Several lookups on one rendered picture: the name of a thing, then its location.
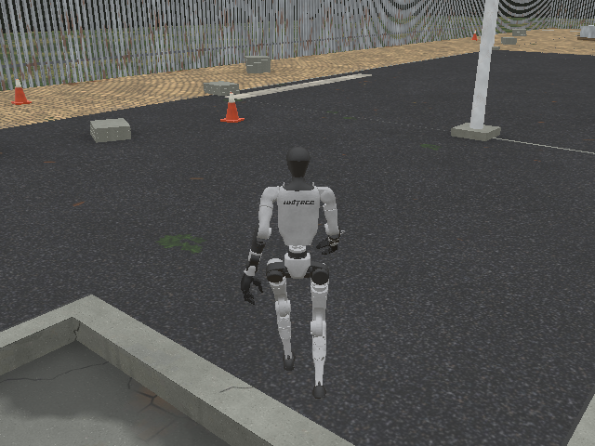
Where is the robot left hand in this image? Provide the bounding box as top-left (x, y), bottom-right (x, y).
top-left (241, 274), bottom-right (263, 305)

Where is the robot right forearm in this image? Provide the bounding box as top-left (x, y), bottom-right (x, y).
top-left (327, 223), bottom-right (340, 246)

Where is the robot left upper arm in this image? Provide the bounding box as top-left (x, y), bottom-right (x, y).
top-left (257, 186), bottom-right (279, 240)

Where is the robot left forearm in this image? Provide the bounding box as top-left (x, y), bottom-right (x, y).
top-left (244, 225), bottom-right (266, 276)

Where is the robot head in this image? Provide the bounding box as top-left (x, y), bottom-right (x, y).
top-left (283, 147), bottom-right (314, 191)

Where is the robot right upper arm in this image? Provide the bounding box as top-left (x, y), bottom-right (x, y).
top-left (317, 187), bottom-right (339, 236)

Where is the robot right hand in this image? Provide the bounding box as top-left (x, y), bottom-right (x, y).
top-left (316, 238), bottom-right (338, 255)

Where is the robot left thigh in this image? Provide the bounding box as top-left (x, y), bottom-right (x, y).
top-left (266, 258), bottom-right (291, 317)

